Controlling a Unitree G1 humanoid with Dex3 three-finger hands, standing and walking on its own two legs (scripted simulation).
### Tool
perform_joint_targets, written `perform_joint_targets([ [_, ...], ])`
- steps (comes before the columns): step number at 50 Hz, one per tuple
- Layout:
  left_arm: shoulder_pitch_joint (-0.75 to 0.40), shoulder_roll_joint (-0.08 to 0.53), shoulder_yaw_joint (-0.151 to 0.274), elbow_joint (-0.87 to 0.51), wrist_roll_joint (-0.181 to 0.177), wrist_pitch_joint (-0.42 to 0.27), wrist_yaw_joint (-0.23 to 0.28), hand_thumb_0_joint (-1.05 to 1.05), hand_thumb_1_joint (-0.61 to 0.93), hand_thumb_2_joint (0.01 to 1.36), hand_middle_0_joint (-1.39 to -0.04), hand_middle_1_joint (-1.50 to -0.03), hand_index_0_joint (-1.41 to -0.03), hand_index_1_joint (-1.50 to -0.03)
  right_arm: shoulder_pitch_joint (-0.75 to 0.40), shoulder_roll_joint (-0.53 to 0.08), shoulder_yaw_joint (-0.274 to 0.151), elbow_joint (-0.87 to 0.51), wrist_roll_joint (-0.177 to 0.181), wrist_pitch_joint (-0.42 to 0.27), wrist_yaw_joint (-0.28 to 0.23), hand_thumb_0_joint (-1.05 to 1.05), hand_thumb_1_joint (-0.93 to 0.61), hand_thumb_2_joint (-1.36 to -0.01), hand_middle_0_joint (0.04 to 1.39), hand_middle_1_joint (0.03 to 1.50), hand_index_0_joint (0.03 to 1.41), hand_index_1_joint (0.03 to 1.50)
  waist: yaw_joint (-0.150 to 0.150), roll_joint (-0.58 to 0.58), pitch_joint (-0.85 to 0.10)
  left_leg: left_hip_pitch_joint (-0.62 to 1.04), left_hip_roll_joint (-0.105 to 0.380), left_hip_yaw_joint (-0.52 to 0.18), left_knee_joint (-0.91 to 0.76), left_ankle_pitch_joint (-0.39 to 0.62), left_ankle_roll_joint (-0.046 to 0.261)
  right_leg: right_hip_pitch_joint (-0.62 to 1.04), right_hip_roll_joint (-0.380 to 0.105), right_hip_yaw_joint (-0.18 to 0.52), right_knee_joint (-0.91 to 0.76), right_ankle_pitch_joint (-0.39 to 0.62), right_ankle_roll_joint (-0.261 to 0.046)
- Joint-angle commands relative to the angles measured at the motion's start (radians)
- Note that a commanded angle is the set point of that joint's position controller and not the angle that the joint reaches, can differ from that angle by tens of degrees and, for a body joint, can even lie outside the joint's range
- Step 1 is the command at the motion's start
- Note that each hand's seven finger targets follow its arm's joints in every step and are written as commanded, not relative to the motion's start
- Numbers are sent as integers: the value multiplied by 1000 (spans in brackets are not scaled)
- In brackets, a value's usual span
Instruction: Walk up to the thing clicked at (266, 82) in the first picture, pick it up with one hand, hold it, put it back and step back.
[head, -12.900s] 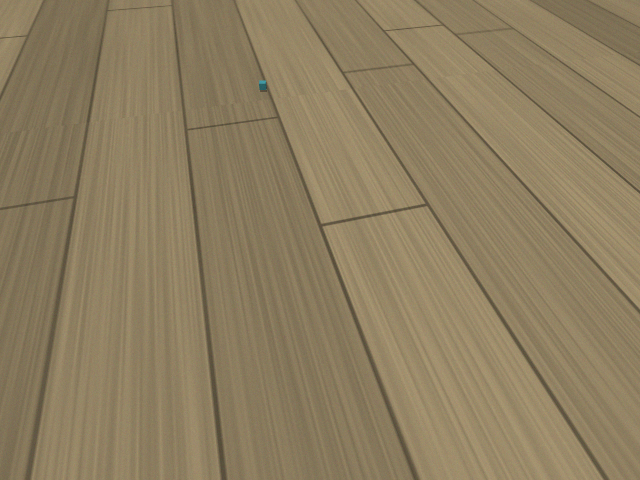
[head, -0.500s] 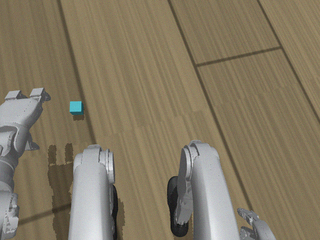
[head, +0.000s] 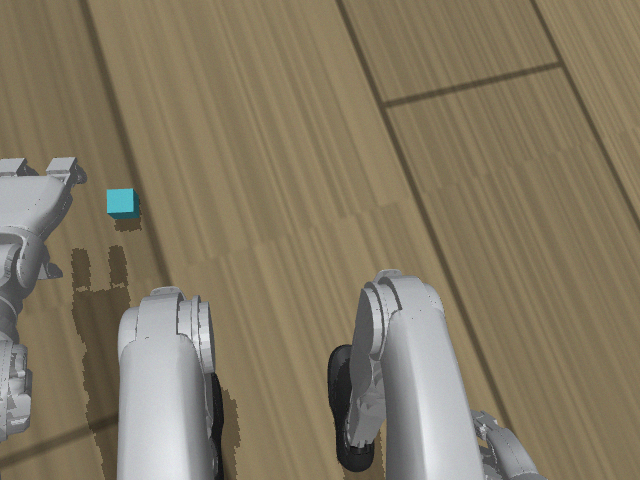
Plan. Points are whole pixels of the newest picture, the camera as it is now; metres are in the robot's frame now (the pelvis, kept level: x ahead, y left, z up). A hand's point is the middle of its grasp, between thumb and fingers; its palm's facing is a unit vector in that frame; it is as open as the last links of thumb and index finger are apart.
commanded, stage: rise first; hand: left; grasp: from above
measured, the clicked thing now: (123, 204) +0.49 +0.27 -0.32
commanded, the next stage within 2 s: approach in 0.60 s
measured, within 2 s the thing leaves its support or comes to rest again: neither
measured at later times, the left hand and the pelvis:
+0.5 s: hand (61, 224) +0.42 +0.31 -0.19, palm faces -0.46 -0.06 -0.88, open 12.9 cm; pelvis +0.01 +0.00 -0.01, yaw -1 degrees
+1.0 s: hand (104, 196) +0.47 +0.26 -0.21, palm faces -0.45 -0.05 -0.89, open 13.0 cm; pelvis +0.01 +0.00 -0.03, yaw -2 degrees
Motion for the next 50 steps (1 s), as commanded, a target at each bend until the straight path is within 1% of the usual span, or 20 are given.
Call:
perform_joint_targets([
  [1, -279, 262, 45, -138, -11, 3, 50, 0, -372, 847, -171, -899, -206, -863, 199, -238, -85, -18, 0, -11, -13, 0, -900, -900, 200, 300, 200, 300, 9, 237, -707, 541, -35, 73, -240, 202, 15, 296, 48, -66, -219, 192, -58],
  [2, -267, 265, 51, -110, -5, 5, 53, 0, -366, 843, -180, -887, -214, -853, 202, -243, -85, -17, -4, -11, -12, 0, -900, -900, 200, 300, 200, 300, -3, 241, -689, 528, -35, 69, -241, 197, 15, 286, 47, -71, -211, 187, -57],
  [6, -269, 254, 42, -101, -7, 12, 59, 0, -339, 818, -195, -878, -232, -839, 199, -234, -81, -12, -8, -10, -8, 0, -899, -899, 200, 300, 200, 300, 3, 230, -671, 505, -34, 69, -237, 191, 17, 282, 49, -72, -208, 184, -60],
  [7, -273, 267, 59, -110, -10, 15, 64, 0, -345, 824, -193, -873, -228, -837, 204, -239, -83, -12, -8, -11, -8, 0, -899, -899, 200, 300, 200, 300, 3, 238, -667, 515, -33, 65, -243, 188, 16, 272, 45, -73, -201, 181, -58],
  [12, -276, 251, 39, -85, -4, 23, 67, 0, -336, 819, -208, -856, -239, -824, 202, -245, -81, -13, -11, -14, -3, 0, -898, -899, 200, 300, 200, 300, -16, 258, -645, 513, -31, 57, -238, 179, 13, 241, 44, -79, -185, 174, -58],
  [18, -274, 276, 52, -82, -8, 24, 72, 0, -318, 803, -232, -843, -262, -812, 214, -242, -73, -7, -15, -17, -1, 0, -900, -899, 200, 300, 200, 300, -13, 239, -665, 484, -35, 75, -205, 219, 19, 298, 46, -66, -188, 221, -54],
  [19, -277, 277, 59, -75, -11, 24, 72, 0, -310, 795, -233, -845, -266, -811, 218, -249, -73, -9, -20, -19, 1, 0, -901, -899, 200, 300, 200, 300, -22, 217, -663, 476, -33, 73, -200, 210, 22, 298, 45, -69, -190, 218, -52],
  [20, -291, 272, 49, -101, -11, 21, 71, 0, -312, 799, -230, -845, -263, -811, 214, -244, -74, -7, -14, -17, -1, 0, -900, -899, 200, 300, 200, 300, -10, 228, -678, 485, -33, 73, -204, 211, 20, 296, 47, -67, -190, 215, -55],
  [23, -285, 276, 60, -81, -11, 19, 75, 0, -297, 783, -249, -826, -281, -793, 209, -246, -68, -8, -21, -15, -1, 0, -901, -899, 200, 300, 200, 300, -9, 240, -675, 484, -36, 72, -202, 206, 18, 284, 47, -69, -184, 205, -56],
  [25, -290, 276, 54, -63, -7, 20, 75, 0, -291, 780, -254, -823, -285, -791, 213, -248, -68, -9, -22, -15, 0, 0, -900, -899, 200, 300, 200, 300, -19, 238, -663, 465, -36, 71, -202, 180, 19, 277, 50, -73, -185, 185, -58],
  [34, -315, 272, 45, -47, -6, 21, 78, 0, -314, 804, -239, -830, -265, -803, 215, -258, -54, -6, -31, -20, 3, 0, -899, -899, 200, 300, 200, 300, -38, 245, -643, 468, -36, 60, -197, 175, 17, 255, 48, -85, -171, 181, -55],
  [35, -329, 277, 42, -66, -5, 17, 80, 0, -346, 857, -283, -782, -267, -799, 209, -256, -53, -5, -29, -19, 2, 0, -902, -898, 200, 300, 200, 300, -29, 265, -661, 478, -37, 59, -200, 182, 14, 254, 48, -84, -166, 184, -56],
  [37, -353, 275, 31, -40, 5, 20, 83, 0, -301, 788, -223, -869, -268, -822, 215, -257, -52, -1, -31, -20, 1, 0, -895, -888, 200, 300, 200, 300, -51, 259, -655, 478, -35, 61, -182, 187, 16, 245, 50, -82, -168, 193, -57],
  [40, -442, 229, -7, -7, 2, 19, 96, 0, -337, 814, -203, -885, -243, -844, 234, -262, -39, 12, -39, -28, 2, 0, -896, -889, 200, 300, 200, 300, -108, 230, -612, 445, -32, 52, -165, 176, 19, 226, 52, -90, -169, 195, -52],
  [41, -469, 220, -19, -17, 7, 17, 103, 0, -344, 824, -195, -892, -234, -852, 232, -262, -36, 16, -38, -30, -1, 0, -895, -889, 200, 300, 200, 300, -107, 256, -618, 456, -32, 50, -170, 179, 16, 217, 52, -90, -165, 195, -53],
  [43, -537, 203, -38, 5, 6, 19, 111, 0, -357, 837, -191, -896, -228, -859, 246, -269, -30, 18, -43, -37, -1, 0, -895, -889, 200, 300, 200, 300, -141, 273, -615, 462, -28, 41, -172, 160, 14, 197, 53, -101, -166, 179, -51],
  [45, -549, 133, -87, 86, 6, 30, 119, 0, -356, 837, -176, -927, -222, -880, 244, -262, -13, 26, -55, -47, 3, 0, -895, -889, 200, 300, 200, 300, -172, 267, -567, 443, -29, 36, -165, 140, 13, 184, 56, -111, -164, 168, -52],
  [46, -583, 143, -89, 95, 7, 37, 128, 0, -360, 840, -158, -946, -210, -892, 248, -273, -6, 29, -58, -52, 2, 0, -893, -888, 200, 300, 200, 300, -188, 270, -568, 448, -28, 34, -160, 144, 14, 187, 55, -116, -166, 176, -46],
  [48, -605, 196, -70, 112, 23, 59, 145, 0, -374, 851, -141, -971, -197, -914, 255, -283, 3, 23, -63, -58, 1, 0, -893, -888, 200, 300, 200, 300, -180, 321, -589, 474, -28, 37, -160, 166, 8, 194, 54, -118, -150, 196, -50],
  [50, -600, 262, -33, 118, 41, 87, 170, 0, -369, 860, -165, -952, -213, -903, 260, -289, 14, 14, -66, -52, 1, 0, -895, -889, 200, 300, 200, 300, -151, 371, -643, 505, -25, 45, -161, 210, 1, 218, 56, -113, -138, 235, -56],
])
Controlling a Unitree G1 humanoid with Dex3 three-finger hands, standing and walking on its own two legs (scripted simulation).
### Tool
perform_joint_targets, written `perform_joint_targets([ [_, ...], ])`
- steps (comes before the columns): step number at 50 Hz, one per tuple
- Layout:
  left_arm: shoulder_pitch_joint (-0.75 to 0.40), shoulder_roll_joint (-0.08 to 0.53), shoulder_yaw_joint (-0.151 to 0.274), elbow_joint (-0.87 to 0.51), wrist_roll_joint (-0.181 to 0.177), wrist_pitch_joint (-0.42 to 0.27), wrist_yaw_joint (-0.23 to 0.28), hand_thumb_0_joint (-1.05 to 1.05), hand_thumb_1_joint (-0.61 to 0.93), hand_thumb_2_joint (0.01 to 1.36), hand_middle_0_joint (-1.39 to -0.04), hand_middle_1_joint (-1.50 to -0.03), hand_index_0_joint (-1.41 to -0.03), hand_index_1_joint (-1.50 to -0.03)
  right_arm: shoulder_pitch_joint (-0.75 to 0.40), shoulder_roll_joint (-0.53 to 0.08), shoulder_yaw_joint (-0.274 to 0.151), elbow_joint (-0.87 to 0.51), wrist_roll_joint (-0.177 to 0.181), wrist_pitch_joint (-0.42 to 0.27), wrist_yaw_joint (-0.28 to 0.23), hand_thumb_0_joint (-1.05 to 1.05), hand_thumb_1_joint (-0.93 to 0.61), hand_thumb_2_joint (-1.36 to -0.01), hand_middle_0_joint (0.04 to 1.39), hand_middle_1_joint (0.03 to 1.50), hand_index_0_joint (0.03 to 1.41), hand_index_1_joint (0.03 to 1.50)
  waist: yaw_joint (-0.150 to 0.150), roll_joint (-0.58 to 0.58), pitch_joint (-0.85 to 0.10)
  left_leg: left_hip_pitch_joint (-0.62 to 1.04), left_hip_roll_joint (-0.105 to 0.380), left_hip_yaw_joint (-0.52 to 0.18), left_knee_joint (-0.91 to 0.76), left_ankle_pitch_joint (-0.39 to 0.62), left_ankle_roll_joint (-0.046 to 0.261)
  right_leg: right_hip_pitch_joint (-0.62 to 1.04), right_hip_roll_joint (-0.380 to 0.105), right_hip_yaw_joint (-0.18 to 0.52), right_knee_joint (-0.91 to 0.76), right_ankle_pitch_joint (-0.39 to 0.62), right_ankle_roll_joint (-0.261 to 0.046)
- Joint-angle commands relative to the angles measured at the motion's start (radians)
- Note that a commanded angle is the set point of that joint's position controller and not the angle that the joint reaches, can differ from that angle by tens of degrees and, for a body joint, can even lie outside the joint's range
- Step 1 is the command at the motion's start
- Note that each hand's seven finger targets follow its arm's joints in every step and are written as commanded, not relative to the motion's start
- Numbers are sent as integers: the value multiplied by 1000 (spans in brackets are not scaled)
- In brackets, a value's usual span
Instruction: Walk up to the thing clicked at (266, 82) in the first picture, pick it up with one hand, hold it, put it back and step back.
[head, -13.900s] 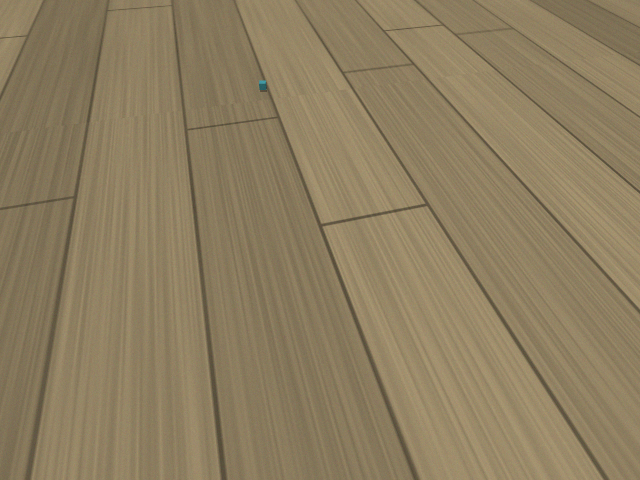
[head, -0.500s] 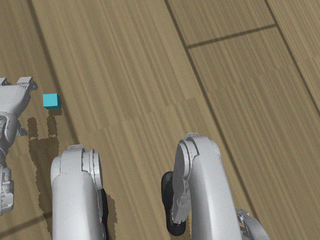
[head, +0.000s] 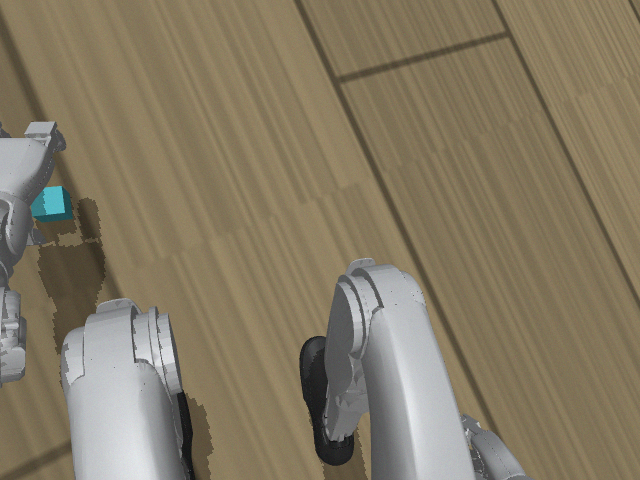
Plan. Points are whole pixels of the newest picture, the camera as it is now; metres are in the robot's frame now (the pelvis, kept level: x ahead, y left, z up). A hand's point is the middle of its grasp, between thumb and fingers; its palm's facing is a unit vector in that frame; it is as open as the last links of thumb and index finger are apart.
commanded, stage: approach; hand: left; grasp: from above
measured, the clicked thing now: (51, 204) +0.48 +0.28 -0.30
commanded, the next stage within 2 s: close in in 0.14 s
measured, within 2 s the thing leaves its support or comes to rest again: neither
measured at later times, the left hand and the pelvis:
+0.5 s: hand (5, 220) +0.43 +0.30 -0.20, palm faces -0.58 -0.11 -0.80, open 13.5 cm; pelvis -0.01 +0.00 +0.00, yaw -1 degrees
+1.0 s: hand (52, 199) +0.47 +0.26 -0.25, palm faces -0.43 -0.08 -0.90, open 13.8 cm; pelvis +0.00 +0.01 -0.02, yaw -4 degrees
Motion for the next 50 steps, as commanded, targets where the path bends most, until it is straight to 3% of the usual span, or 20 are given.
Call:
perform_joint_targets([
  [1, -364, 239, 68, -85, 13, 52, 86, 0, -355, 842, -161, -961, -220, -901, 255, -282, -61, -7, -8, -2, -12, 0, -892, -887, 200, 299, 200, 299, -38, 417, -686, 579, -20, 68, -259, 233, 4, 284, 45, -101, -200, 248, -59],
  [4, -365, 256, 81, -54, 20, 104, 97, 0, -356, 831, -154, -983, -219, -917, 241, -282, -40, -38, -20, 0, 4, 0, -896, -888, 200, 299, 200, 299, -53, 442, -673, 563, -18, 75, -255, 240, 6, 295, 51, -103, -193, 272, -64],
  [5, -345, 284, 99, -79, 19, 121, 98, 0, -350, 825, -153, -994, -222, -923, 241, -285, -38, -44, -15, 5, 6, 0, -897, -889, 200, 300, 200, 300, -33, 444, -711, 575, -19, 82, -251, 269, 8, 328, 53, -98, -197, 299, -64],
  [7, -296, 308, 122, -78, -9, 153, 94, 0, -361, 822, -149, -1001, -219, -929, 238, -287, -26, -66, -8, 5, 14, 0, -896, -888, 200, 299, 200, 299, -20, 438, -709, 544, -18, 90, -240, 292, 17, 368, 53, -91, -198, 329, -59],
  [9, -253, 345, 150, -123, -36, 176, 79, 0, -367, 827, -148, -1012, -220, -939, 236, -286, -28, -78, 9, 12, 18, 0, -896, -887, 199, 299, 199, 299, 15, 435, -752, 527, -19, 102, -242, 320, 24, 433, 57, -76, -210, 357, -54],
  [13, -168, 341, 152, -133, -103, 198, -2, 0, -415, 846, -94, -1053, -171, -974, 238, -275, -40, -89, 34, 22, 25, 0, -903, -893, 200, 300, 200, 300, 33, 327, -750, 441, -17, 103, -232, 282, 41, 493, 61, -63, -226, 327, -43],
  [17, -164, 267, 80, -109, -141, 151, -113, 0, -450, 874, -68, -1092, -146, -1012, 254, -279, -40, -68, 43, 30, 18, 0, -904, -894, 200, 300, 200, 300, -33, 169, -614, 296, -19, 86, -219, 171, 59, 491, 66, -61, -260, 233, -31],
  [21, -258, 232, 38, -162, -154, 39, -175, 0, -475, 902, -77, -1065, -138, -1002, 291, -283, -33, -42, 30, 22, 5, 0, -903, -895, 200, 300, 200, 300, -76, 165, -565, 303, -24, 64, -205, 123, 46, 449, 63, -73, -265, 167, -35],
  [24, -274, 230, 19, -208, -137, -68, -155, 0, -470, 895, -99, -1022, -149, -970, 287, -285, -37, -48, 22, 21, -3, 0, -904, -895, 200, 300, 200, 300, -71, 212, -567, 374, -19, 53, -195, 109, 27, 413, 67, -85, -265, 132, -43],
  [28, -269, 288, 50, -263, -44, -150, -56, 0, -448, 885, -135, -942, -169, -908, 258, -288, -34, -39, 2, 27, -7, 0, -902, -895, 200, 300, 200, 300, -33, 366, -662, 539, -17, 50, -203, 180, 1, 373, 65, -108, -222, 191, -53],
  [30, -235, 265, 58, -210, -2, -145, 15, 0, -434, 888, -111, -931, -141, -899, 234, -288, -33, -34, -12, 22, -2, 0, -894, -895, 200, 300, 200, 300, -39, 412, -626, 576, -13, 46, -214, 200, -9, 322, 67, -128, -190, 209, -58],
  [31, -247, 289, 93, -218, 18, -137, 58, 0, -429, 885, -110, -932, -142, -898, 224, -297, -35, -31, -19, 19, 1, 0, -893, -894, 200, 300, 200, 300, -34, 444, -635, 605, -11, 38, -227, 225, -14, 293, 64, -139, -172, 228, -56],
  [35, -271, 229, 48, 14, 104, -64, 178, 0, -428, 891, -108, -920, -134, -892, 187, -303, -13, -14, -56, 1, 29, 0, -891, -893, 200, 300, 200, 300, -98, 463, -513, 588, -5, 21, -232, 224, -19, 189, 70, -170, -136, 243, -56],
  [38, -319, 275, 65, 10, 99, 0, 242, 0, -456, 911, -76, -965, -107, -932, 161, -321, -11, -3, -71, -17, 48, 0, -893, -894, 200, 300, 200, 300, -89, 481, -535, 565, -5, 21, -233, 208, -17, 192, 67, -160, -143, 237, -53],
  [40, -322, 272, 75, 52, 82, 45, 263, 0, -475, 921, -66, -978, -98, -945, 163, -333, -3, -14, -84, -38, 68, 0, -895, -894, 200, 300, 200, 300, -112, 491, -515, 559, -4, 24, -228, 206, -13, 208, 59, -160, -135, 249, -43],
  [41, -315, 264, 64, 66, 75, 66, 270, 0, -470, 917, -56, -1006, -96, -964, 153, -332, -1, -13, -85, -45, 76, 0, -896, -895, 200, 300, 200, 300, -103, 474, -519, 545, -4, 28, -222, 199, -8, 217, 68, -157, -144, 248, -47],
  [43, -328, 240, 50, 123, 43, 98, 254, 0, -466, 904, -48, -1027, -99, -973, 152, -342, 7, -16, -83, -69, 92, 0, -898, -895, 200, 299, 200, 300, -136, 428, -476, 488, -3, 30, -191, 168, 2, 221, 66, -153, -148, 233, -43],
  [44, -361, 264, 61, 96, 21, 102, 242, 0, -470, 905, -48, -1038, -100, -984, 163, -346, 11, -16, -82, -78, 99, 0, -901, -896, 200, 299, 200, 299, -141, 420, -508, 485, 0, 24, -189, 168, 7, 251, 69, -149, -160, 236, -42],
  [47, -360, 333, 95, 77, -21, 120, 203, 0, -466, 898, -46, -1057, -105, -996, 190, -342, 32, -36, -69, -92, 104, 0, -903, -897, 200, 300, 200, 300, -117, 410, -571, 488, 2, 33, -170, 197, 16, 325, 68, -132, -172, 261, -43],
  [50, -271, 396, 157, 134, -44, 118, 155, 0, -465, 891, -44, -1069, -106, -1005, 194, -358, 43, -58, -71, -101, 105, 0, -904, -898, 200, 299, 200, 300, -120, 363, -557, 457, 2, 29, -154, 210, 23, 380, 68, -134, -171, 266, -39],
])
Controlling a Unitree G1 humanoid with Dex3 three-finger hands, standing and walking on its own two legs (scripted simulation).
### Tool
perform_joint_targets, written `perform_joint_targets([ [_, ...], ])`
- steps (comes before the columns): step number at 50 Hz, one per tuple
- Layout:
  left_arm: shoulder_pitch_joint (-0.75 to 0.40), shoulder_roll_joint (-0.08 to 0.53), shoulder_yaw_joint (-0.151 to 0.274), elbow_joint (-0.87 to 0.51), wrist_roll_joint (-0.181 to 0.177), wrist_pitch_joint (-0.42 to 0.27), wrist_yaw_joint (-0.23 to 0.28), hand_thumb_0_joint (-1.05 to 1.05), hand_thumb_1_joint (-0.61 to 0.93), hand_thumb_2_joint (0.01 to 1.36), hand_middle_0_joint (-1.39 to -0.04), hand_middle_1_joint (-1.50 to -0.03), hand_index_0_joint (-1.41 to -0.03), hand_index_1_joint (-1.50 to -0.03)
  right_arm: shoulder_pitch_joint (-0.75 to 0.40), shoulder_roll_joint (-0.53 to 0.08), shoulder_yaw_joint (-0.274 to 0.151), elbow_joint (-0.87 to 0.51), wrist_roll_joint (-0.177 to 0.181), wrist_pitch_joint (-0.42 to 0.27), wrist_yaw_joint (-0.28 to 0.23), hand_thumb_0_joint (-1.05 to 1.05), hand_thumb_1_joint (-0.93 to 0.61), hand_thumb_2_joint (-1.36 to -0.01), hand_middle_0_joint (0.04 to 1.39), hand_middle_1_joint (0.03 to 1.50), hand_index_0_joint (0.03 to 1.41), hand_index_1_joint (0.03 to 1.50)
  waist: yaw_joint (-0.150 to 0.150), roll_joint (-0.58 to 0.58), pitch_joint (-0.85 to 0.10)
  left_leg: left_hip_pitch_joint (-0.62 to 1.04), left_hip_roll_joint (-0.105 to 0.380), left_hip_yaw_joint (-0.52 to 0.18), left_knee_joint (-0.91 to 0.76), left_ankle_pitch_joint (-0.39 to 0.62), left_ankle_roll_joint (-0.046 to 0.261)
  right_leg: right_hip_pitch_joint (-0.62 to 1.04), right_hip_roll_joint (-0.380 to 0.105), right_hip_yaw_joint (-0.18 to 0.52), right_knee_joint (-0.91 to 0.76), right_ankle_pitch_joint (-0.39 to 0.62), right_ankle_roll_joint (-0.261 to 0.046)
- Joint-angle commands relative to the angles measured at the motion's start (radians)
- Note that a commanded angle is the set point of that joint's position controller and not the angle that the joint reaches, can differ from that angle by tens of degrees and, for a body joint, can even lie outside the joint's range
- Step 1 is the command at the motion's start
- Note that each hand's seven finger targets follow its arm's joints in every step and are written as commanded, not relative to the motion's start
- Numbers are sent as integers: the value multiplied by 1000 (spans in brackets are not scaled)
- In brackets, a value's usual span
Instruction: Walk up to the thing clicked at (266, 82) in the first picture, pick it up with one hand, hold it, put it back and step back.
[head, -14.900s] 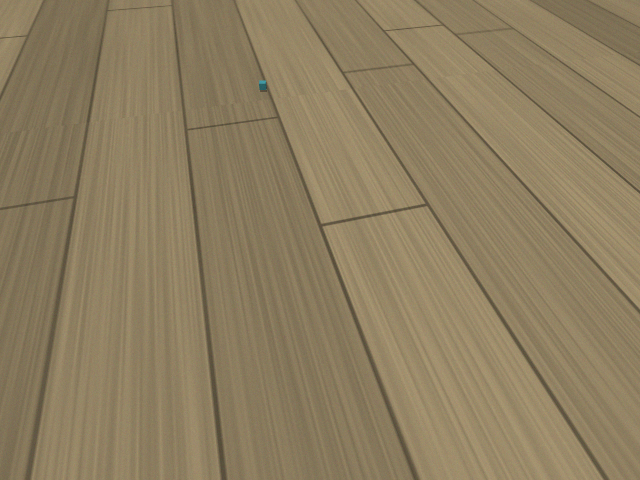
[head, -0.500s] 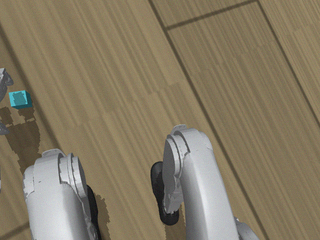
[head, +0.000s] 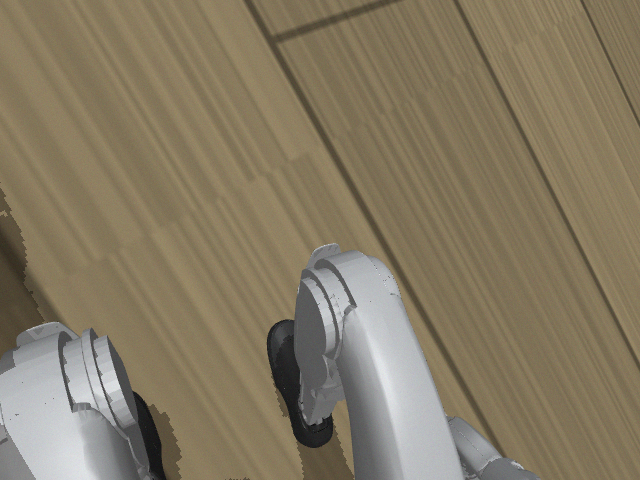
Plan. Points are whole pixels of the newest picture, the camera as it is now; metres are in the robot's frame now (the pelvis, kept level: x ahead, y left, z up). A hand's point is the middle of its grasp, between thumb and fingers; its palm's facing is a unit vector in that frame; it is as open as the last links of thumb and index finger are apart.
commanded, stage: rest palm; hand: left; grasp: from above
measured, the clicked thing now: out of the picture +0.46 +0.30 -0.28
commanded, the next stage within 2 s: close in 1.04 s
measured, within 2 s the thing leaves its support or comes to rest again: neither
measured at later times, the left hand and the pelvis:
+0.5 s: hand out of the picture +0.44 +0.29 -0.25, palm faces -0.46 -0.11 -0.88, open 13.7 cm; pelvis +0.00 +0.00 +0.00, yaw -2 degrees
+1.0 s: hand out of the picture +0.45 +0.29 -0.26, palm faces -0.48 -0.16 -0.86, open 13.6 cm; pelvis +0.00 +0.00 +0.00, yaw -3 degrees
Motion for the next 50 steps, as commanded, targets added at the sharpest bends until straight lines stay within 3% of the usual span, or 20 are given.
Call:
perform_joint_targets([
  [1, -178, 290, 76, -44, -46, 14, -34, 0, -465, 891, -45, -1069, -106, -1006, 238, -316, -71, -10, 6, -15, -6, 0, -904, -898, 200, 300, 200, 300, -21, 380, -656, 469, -15, 84, -241, 231, 10, 424, 37, -96, -206, 256, -64],
  [3, -147, 316, 82, -64, -57, 0, -60, 0, -454, 880, -45, -1082, -112, -1013, 236, -304, -64, -20, 10, -6, -10, 0, -905, -899, 200, 300, 200, 300, 8, 387, -691, 469, -13, 82, -245, 252, 7, 465, 42, -93, -210, 271, -66],
  [5, -168, 305, 60, -103, -63, -20, -84, 0, -478, 894, -49, -1073, -106, -1014, 249, -310, -54, -24, 3, -5, -9, 0, -908, -901, 200, 300, 200, 300, -21, 401, -683, 482, -13, 81, -230, 274, 9, 475, 45, -97, -207, 304, -62],
  [8, -164, 359, 75, -179, -76, -67, -95, 0, -474, 896, -60, -1057, -113, -1002, 256, -309, -45, -23, 11, 8, -15, 0, -907, -901, 200, 300, 200, 300, -6, 421, -724, 501, -7, 71, -228, 301, 4, 521, 53, -101, -210, 330, -63],
  [10, -147, 320, 43, -171, -75, -100, -100, 0, -467, 893, -60, -1047, -113, -992, 255, -324, -45, -22, 5, 10, -14, 0, -905, -900, 200, 300, 200, 300, -23, 412, -686, 486, -1, 65, -219, 289, 2, 515, 60, -104, -209, 326, -63],
  [14, -138, 332, 46, -196, -42, -159, -65, 0, -469, 904, -64, -1025, -110, -977, 258, -324, -36, -10, -3, 18, -17, 0, -902, -900, 200, 300, 200, 300, -18, 449, -681, 525, 1, 56, -226, 285, -9, 487, 66, -123, -202, 316, -68],
  [15, -141, 306, 21, -153, -25, -163, -58, 0, -455, 905, -75, -1005, -118, -960, 258, -316, -20, -16, -8, 13, -12, 0, -901, -899, 200, 300, 200, 300, -43, 440, -634, 523, 2, 49, -224, 272, -12, 444, 64, -138, -189, 302, -68],
  [16, -167, 313, 24, -180, -25, -173, -42, 0, -442, 898, -85, -990, -125, -948, 251, -329, -24, -8, -11, 11, -10, 0, -899, -899, 200, 300, 200, 300, -42, 466, -621, 527, 3, 39, -239, 260, -17, 425, 66, -147, -187, 288, -70],
  [17, -163, 270, -22, -177, -7, -175, -33, 0, -439, 888, -78, -1001, -125, -952, 230, -330, -29, -21, -12, 3, -10, 0, -899, -898, 200, 300, 200, 300, -36, 476, -615, 553, 4, 43, -238, 254, -21, 401, 69, -147, -185, 280, -72],
  [18, -158, 287, 0, -151, -4, -173, -14, 0, -445, 904, -85, -991, -124, -951, 239, -340, -29, -17, -19, -2, -7, 0, -898, -899, 200, 300, 200, 300, -51, 486, -603, 575, 5, 34, -246, 266, -26, 392, 65, -160, -177, 286, -70],
  [19, -160, 285, -10, -154, 10, -172, 4, 0, -423, 894, -93, -983, -134, -940, 222, -343, -29, -17, -17, -8, -7, 0, -897, -898, 200, 300, 200, 300, -37, 495, -593, 564, 7, 33, -255, 254, -28, 385, 72, -159, -180, 279, -74],
  [22, -159, 253, -39, -96, 28, -146, 49, 0, -430, 888, -90, -973, -129, -931, 206, -356, -27, -4, -34, -33, 10, 0, -896, -898, 200, 300, 200, 300, -52, 478, -529, 549, 8, 25, -259, 234, -32, 345, 67, -168, -176, 265, -68],
  [26, -197, 252, -48, -103, 34, -99, 105, 0, -445, 904, -85, -1004, -125, -962, 189, -366, -27, 9, -31, -54, 24, 0, -899, -899, 200, 300, 200, 300, -51, 499, -565, 548, 12, 25, -265, 235, -31, 357, 76, -162, -185, 276, -73],
  [30, -222, 232, -56, -62, 4, -38, 121, 0, -447, 893, -61, -1037, -115, -981, 165, -380, -31, 14, -25, -83, 42, 0, -899, -899, 200, 300, 200, 300, -66, 471, -525, 512, 14, 15, -257, 195, -27, 321, 66, -161, -181, 247, -68],
  [34, -240, 245, -43, -37, -30, 4, 89, 0, -437, 876, -62, -1061, -123, -997, 159, -389, -23, -12, -12, -111, 53, 0, -903, -901, 200, 300, 200, 300, -78, 441, -493, 484, 11, 20, -253, 138, -17, 329, 60, -149, -195, 204, -65],
  [37, -230, 324, 30, -39, -56, 9, 59, 0, -449, 879, -59, -1066, -118, -1004, 171, -399, -21, -26, -1, -121, 51, 0, -904, -902, 200, 300, 200, 300, -63, 428, -527, 483, 8, 21, -254, 149, -11, 373, 55, -139, -201, 201, -63],
  [38, -223, 307, 16, -29, -60, 9, 40, 0, -453, 884, -64, -1064, -119, -1007, 169, -392, -16, -30, -2, -123, 51, 0, -906, -903, 200, 300, 200, 300, -71, 419, -525, 482, 8, 22, -243, 154, -10, 385, 55, -137, -198, 210, -60],
  [39, -216, 345, 41, -42, -67, 4, 31, 0, -466, 894, -64, -1060, -113, -1009, 176, -389, -13, -25, -1, -122, 48, 0, -907, -904, 200, 300, 200, 300, -63, 423, -549, 486, 10, 22, -242, 174, -10, 409, 58, -137, -204, 223, -60],
  [44, -196, 361, 28, -83, -82, -39, -16, 0, -454, 875, -63, -1082, -122, -1021, 197, -365, 12, -28, -4, -105, 38, 0, -909, -905, 200, 300, 200, 300, -66, 440, -622, 510, 7, 33, -224, 257, -8, 497, 68, -140, -216, 301, -58],
  [50, -125, 327, -7, -64, -79, -87, -23, 0, -415, 899, -79, -1087, -138, -1026, 197, -360, 21, -27, -9, -72, 26, 0, -903, -902, 200, 300, 200, 300, -52, 436, -603, 521, 13, 22, -226, 306, -16, 511, 77, -154, -214, 341, -60],
])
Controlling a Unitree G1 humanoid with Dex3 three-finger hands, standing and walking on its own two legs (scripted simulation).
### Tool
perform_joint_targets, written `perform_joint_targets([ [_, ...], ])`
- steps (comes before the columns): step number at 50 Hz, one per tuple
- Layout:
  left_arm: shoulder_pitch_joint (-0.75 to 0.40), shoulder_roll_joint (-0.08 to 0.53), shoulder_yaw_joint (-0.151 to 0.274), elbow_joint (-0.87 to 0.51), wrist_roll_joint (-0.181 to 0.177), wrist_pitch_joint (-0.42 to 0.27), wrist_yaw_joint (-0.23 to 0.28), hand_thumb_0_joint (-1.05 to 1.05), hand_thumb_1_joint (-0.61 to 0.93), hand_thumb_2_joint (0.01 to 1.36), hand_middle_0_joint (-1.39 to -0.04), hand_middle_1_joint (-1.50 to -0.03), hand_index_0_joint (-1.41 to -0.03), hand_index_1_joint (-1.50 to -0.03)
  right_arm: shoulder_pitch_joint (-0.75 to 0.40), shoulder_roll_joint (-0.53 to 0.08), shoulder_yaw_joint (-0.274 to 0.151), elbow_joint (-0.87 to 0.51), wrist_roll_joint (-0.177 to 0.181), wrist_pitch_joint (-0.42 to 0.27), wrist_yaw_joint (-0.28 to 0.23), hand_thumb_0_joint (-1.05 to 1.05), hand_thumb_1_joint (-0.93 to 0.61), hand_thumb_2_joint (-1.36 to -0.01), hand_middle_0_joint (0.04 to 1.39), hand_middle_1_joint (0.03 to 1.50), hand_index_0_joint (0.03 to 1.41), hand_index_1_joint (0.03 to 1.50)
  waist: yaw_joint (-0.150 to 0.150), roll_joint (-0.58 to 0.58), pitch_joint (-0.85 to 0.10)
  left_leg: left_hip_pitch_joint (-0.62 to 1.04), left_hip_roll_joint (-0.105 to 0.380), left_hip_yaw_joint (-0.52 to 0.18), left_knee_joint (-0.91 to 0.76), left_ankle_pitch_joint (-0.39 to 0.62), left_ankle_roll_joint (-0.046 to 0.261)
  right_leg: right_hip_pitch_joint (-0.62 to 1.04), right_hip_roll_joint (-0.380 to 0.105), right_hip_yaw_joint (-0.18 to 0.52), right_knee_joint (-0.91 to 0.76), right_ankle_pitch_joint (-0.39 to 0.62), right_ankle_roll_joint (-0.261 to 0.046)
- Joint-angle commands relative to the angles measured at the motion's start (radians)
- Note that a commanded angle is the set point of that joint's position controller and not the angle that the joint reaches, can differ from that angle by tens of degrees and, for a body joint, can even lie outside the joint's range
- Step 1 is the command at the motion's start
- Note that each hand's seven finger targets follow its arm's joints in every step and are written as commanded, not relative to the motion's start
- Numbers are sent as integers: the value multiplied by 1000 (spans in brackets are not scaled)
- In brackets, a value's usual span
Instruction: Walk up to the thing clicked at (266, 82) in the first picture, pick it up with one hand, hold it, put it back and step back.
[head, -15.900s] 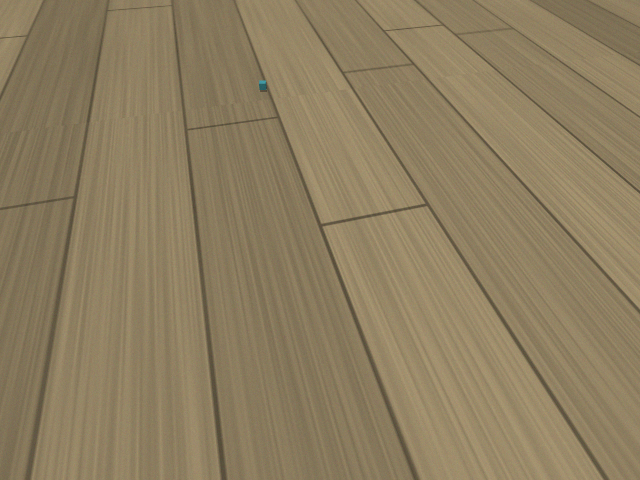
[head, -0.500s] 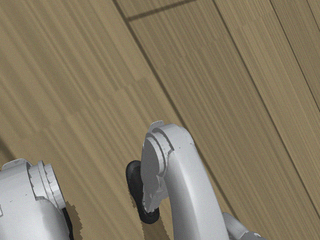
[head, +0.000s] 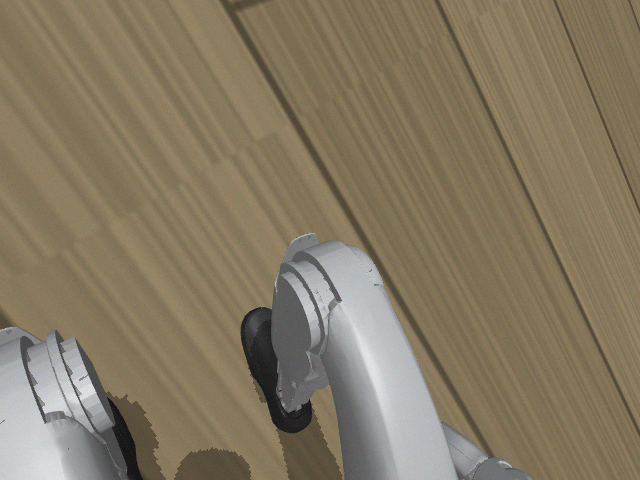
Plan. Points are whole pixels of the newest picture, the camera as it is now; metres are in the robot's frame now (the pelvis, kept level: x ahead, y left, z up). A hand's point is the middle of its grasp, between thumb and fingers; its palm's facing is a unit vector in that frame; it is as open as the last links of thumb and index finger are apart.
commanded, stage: rest palm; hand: left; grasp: from above
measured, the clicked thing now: out of the picture +0.44 +0.33 -0.28
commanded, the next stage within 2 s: close in 0.04 s
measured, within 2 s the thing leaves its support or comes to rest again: neither
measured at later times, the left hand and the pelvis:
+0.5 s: hand out of the picture +0.43 +0.31 -0.26, palm faces -0.42 -0.13 -0.90, open 12.5 cm; pelvis -0.01 +0.00 +0.00, yaw -1 degrees
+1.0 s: hand out of the picture +0.42 +0.32 -0.26, palm faces -0.46 -0.17 -0.87, open 11.2 cm; pelvis -0.01 +0.00 +0.00, yaw +0 degrees
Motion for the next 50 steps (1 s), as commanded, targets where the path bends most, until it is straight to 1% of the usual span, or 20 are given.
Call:
perform_joint_targets([
  [1, -150, 180, -17, -65, -8, -33, 28, 0, -410, 896, -83, -1086, -144, -1023, 197, -330, -96, 8, 3, 14, -18, 0, -903, -902, 200, 300, 200, 300, -22, 509, -692, 470, 13, 98, -259, 345, 3, 451, 62, -93, -195, 348, -60],
  [4, -144, 164, -37, -44, 4, -53, 38, 0, -384, 863, -82, -1081, -153, -1007, 193, -321, -74, -9, -4, 18, -14, 0, -901, -901, 200, 300, 200, 300, -42, 469, -642, 459, 14, 89, -255, 323, 5, 416, 62, -110, -188, 333, -56],
  [8, -203, 201, -23, -101, 20, -71, 79, 0, -316, 856, -141, -1039, -206, -972, 172, -344, -83, -2, -4, 11, -17, 0, -894, -896, 200, 300, 200, 300, -34, 522, -639, 472, 18, 72, -287, 262, -5, 374, 60, -119, -187, 270, -63],
  [11, -200, 171, -54, -94, 53, -63, 104, 0, -284, 804, -142, -1023, -219, -944, 157, -346, -80, -12, -14, -1, -15, 0, -892, -895, 200, 300, 200, 300, -50, 512, -611, 478, 20, 68, -293, 222, -8, 341, 60, -125, -189, 241, -61],
  [19, -256, 147, -65, -95, 38, 14, 153, 0, -245, 768, -178, -980, -251, -905, 143, -369, -112, 2, -12, -34, -4, 0, -892, -895, 200, 299, 200, 299, -65, 524, -598, 490, 26, 62, -301, 212, -16, 317, 54, -117, -194, 244, -60],
  [21, -277, 143, -76, -105, 28, 33, 141, 0, -236, 755, -188, -981, -263, -904, 149, -372, -117, 7, -2, -43, 4, 0, -894, -896, 200, 299, 200, 299, -71, 541, -583, 484, 26, 66, -301, 205, -15, 309, 50, -109, -197, 239, -60],
  [23, -263, 193, -33, -71, 28, 54, 134, 0, -235, 751, -199, -964, -269, -893, 151, -380, -114, -5, 9, -44, 6, 0, -896, -897, 200, 299, 200, 300, -60, 527, -598, 481, 25, 66, -297, 225, -12, 321, 49, -103, -191, 253, -60],
  [24, -271, 161, -44, -76, 17, 58, 119, 0, -240, 748, -191, -965, -263, -891, 151, -370, -111, -14, 10, -52, 12, 0, -895, -897, 200, 300, 200, 300, -61, 532, -603, 477, 23, 68, -285, 249, -9, 322, 47, -104, -186, 271, -58],
  [25, -241, 214, -2, -35, 6, 65, 117, 0, -237, 747, -198, -963, -267, -892, 169, -368, -97, -1, 6, -46, 11, 0, -896, -898, 200, 299, 200, 299, -64, 506, -618, 473, 24, 71, -290, 248, -7, 368, 52, -104, -197, 275, -57],
  [27, -267, 247, 24, -89, 2, 62, 99, 0, -244, 747, -196, -957, -263, -887, 174, -369, -103, -3, 15, -44, 10, 0, -896, -898, 200, 299, 200, 299, -43, 554, -680, 506, 23, 68, -292, 307, -11, 389, 50, -100, -188, 313, -61],
  [29, -230, 204, 0, -41, -2, 69, 71, 0, -225, 729, -200, -976, -276, -898, 150, -359, -103, -15, 15, -42, 11, 0, -898, -899, 200, 299, 200, 299, -49, 548, -644, 495, 22, 70, -282, 297, -11, 374, 50, -101, -174, 308, -61],
  [32, -207, 208, -16, -44, 2, 58, 44, 0, -190, 708, -207, -990, -294, -900, 149, -371, -108, -28, 20, -32, 7, 0, -898, -899, 200, 299, 200, 299, -50, 521, -626, 463, 17, 89, -281, 275, -1, 383, 57, -96, -199, 290, -61],
  [33, -209, 247, 11, -70, -5, 51, 42, 0, -196, 718, -226, -964, -302, -886, 169, -357, -96, -25, 23, -26, 5, 0, -899, -899, 200, 300, 200, 300, -34, 518, -649, 462, 15, 91, -279, 294, 1, 402, 55, -95, -205, 300, -59],
  [35, -172, 241, 20, -72, -6, 40, 38, 0, -180, 707, -233, -946, -308, -869, 178, -356, -96, -20, 20, -13, 1, 0, -897, -899, 200, 300, 200, 300, -16, 519, -685, 469, 14, 92, -282, 330, -1, 425, 58, -93, -198, 326, -62],
  [37, -131, 206, 2, -37, -5, 30, 30, 0, -155, 692, -235, -955, -319, -869, 180, -353, -101, -25, 14, -2, 0, 0, -894, -897, 200, 300, 200, 300, -25, 505, -666, 459, 15, 94, -282, 332, 0, 435, 64, -92, -198, 330, -63],
  [41, -178, 202, -20, -64, -16, -2, 10, 0, -106, 662, -277, -931, -362, -844, 187, -358, -100, -42, 16, 9, -10, 0, -896, -898, 200, 300, 200, 300, -49, 460, -619, 417, 14, 102, -268, 254, 14, 403, 63, -88, -222, 274, -57],
  [42, -221, 246, 6, -117, -16, -15, 14, 0, -82, 665, -296, -914, -378, -829, 208, -346, -84, -36, 15, 10, -11, 0, -893, -897, 200, 300, 200, 300, -42, 478, -655, 438, 13, 96, -271, 272, 12, 417, 57, -96, -222, 278, -57],
  [44, -195, 252, 16, -103, -6, -27, 23, 0, -41, 664, -331, -905, -410, -823, 199, -346, -85, -38, 14, 20, -22, 0, -894, -898, 200, 300, 200, 300, -26, 492, -672, 442, 13, 89, -283, 260, 7, 407, 59, -100, -212, 261, -63],
  [47, -191, 203, -26, -68, 17, -42, 25, 0, 40, 679, -388, -902, -467, -821, 190, -339, -76, -40, 5, 22, -25, 0, -893, -897, 200, 299, 200, 299, -57, 484, -627, 447, 18, 79, -282, 236, 2, 380, 60, -106, -199, 251, -62],
  [50, -228, 226, -23, -93, 28, -50, 39, 0, 115, 648, -417, -912, -512, -814, 188, -339, -73, -37, 7, 21, -32, 0, -893, -896, 200, 299, 200, 299, -50, 503, -630, 458, 18, 78, -279, 240, 1, 369, 56, -108, -195, 255, -61],
])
